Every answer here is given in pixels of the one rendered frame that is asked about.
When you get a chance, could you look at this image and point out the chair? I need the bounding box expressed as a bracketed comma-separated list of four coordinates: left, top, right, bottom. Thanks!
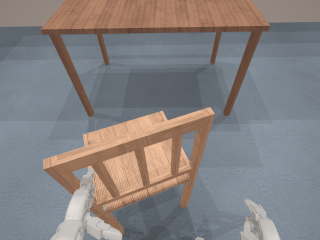
[43, 107, 215, 235]

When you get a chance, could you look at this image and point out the table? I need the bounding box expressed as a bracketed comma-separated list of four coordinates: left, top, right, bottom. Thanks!
[40, 0, 270, 117]

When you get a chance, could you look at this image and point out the robot right hand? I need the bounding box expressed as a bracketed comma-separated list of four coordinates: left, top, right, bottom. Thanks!
[240, 198, 281, 240]

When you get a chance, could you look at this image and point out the robot left forearm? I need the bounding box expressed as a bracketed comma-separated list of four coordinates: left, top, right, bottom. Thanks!
[50, 219, 85, 240]

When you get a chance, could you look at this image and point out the robot left hand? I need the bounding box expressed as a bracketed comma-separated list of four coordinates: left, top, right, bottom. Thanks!
[64, 168, 123, 240]

